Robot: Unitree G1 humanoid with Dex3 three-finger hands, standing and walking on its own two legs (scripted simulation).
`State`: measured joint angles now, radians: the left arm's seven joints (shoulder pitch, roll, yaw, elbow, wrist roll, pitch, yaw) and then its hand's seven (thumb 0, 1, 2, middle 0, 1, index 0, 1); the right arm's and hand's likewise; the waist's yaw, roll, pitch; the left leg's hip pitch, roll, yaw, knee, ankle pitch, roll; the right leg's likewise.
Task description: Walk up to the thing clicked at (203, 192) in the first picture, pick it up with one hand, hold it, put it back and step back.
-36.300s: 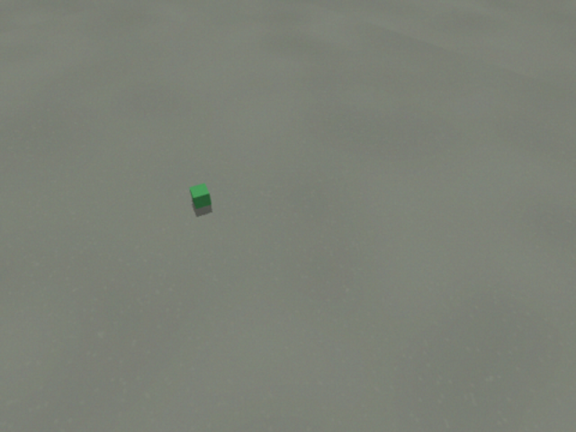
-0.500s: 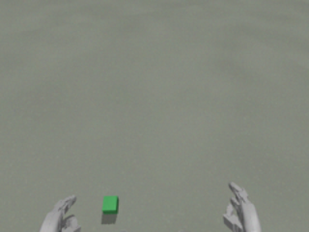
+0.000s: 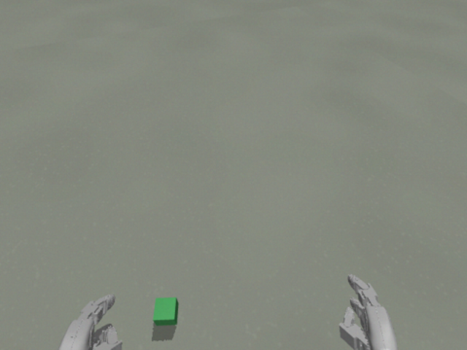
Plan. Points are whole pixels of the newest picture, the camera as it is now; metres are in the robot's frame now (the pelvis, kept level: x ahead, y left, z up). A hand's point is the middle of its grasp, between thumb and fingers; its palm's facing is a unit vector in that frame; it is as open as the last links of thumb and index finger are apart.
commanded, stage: home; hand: left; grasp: from above
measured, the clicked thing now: (166, 311) +0.39 +0.21 -0.68
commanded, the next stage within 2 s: stand in 0.26 s
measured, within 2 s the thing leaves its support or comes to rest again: neither
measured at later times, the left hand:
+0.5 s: hand out of the picture +0.16 +0.21 -0.08, palm faces +0.00 -0.95 -0.31, open 7.4 cm
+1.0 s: hand out of the picture +0.03 +0.24 -0.10, palm faces +0.05 -0.95 -0.31, open 7.4 cm
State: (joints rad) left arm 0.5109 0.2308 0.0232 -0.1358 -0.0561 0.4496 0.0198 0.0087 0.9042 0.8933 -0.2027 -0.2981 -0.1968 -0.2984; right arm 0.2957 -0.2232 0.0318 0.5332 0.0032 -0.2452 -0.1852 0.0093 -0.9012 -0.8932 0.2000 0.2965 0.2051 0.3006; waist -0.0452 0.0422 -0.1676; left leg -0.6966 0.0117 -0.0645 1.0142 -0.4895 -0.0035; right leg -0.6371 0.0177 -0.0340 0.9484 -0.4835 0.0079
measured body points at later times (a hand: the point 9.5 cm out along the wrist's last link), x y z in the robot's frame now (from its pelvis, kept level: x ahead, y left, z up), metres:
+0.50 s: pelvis -0.01 +0.00 +0.02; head +0.02 +0.01 +0.47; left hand +0.16 +0.26 -0.06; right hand +0.14 -0.25 -0.08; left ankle +0.01 +0.12 -0.68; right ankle -0.01 -0.13 -0.68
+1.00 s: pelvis -0.01 +0.01 +0.06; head -0.02 +0.01 +0.51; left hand +0.03 +0.29 -0.08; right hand +0.07 -0.26 -0.08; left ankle +0.01 +0.12 -0.68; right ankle -0.01 -0.13 -0.68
